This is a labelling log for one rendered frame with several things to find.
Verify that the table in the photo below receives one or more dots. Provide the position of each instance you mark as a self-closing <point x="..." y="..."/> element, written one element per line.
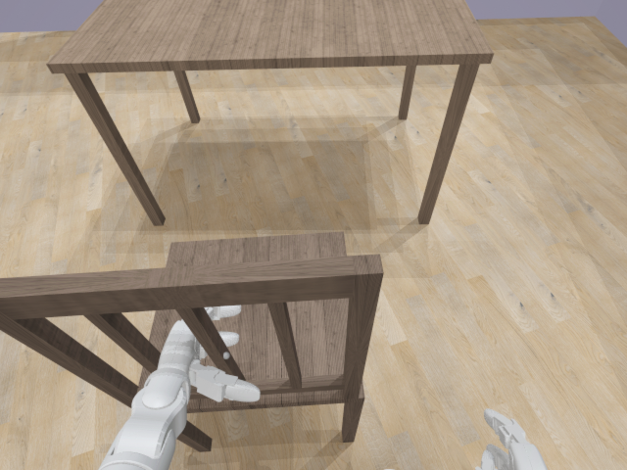
<point x="210" y="35"/>

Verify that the robot left forearm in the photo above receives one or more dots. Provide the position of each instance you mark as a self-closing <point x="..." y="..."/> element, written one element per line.
<point x="158" y="416"/>

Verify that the robot right hand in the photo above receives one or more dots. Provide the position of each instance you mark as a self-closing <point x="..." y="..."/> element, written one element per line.
<point x="521" y="455"/>

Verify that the robot left hand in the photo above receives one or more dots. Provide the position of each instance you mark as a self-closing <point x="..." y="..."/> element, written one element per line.
<point x="181" y="348"/>

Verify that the chair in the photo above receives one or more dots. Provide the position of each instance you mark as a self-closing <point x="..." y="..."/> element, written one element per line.
<point x="307" y="312"/>

